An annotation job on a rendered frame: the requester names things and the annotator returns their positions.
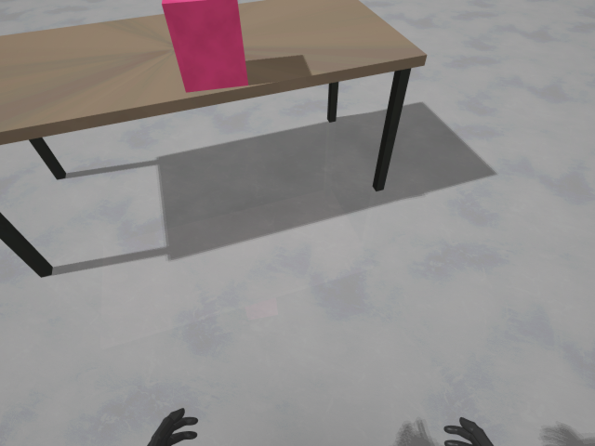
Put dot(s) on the table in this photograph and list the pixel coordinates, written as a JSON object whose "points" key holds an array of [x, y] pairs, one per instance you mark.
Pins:
{"points": [[73, 78]]}

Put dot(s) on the carton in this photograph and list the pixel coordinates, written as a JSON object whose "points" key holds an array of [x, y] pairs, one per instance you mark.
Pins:
{"points": [[208, 43]]}

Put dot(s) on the robot right hand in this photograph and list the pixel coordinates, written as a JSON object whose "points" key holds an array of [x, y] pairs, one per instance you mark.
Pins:
{"points": [[469, 431]]}

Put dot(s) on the robot left hand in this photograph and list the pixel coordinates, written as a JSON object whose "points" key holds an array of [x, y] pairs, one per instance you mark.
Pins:
{"points": [[163, 435]]}

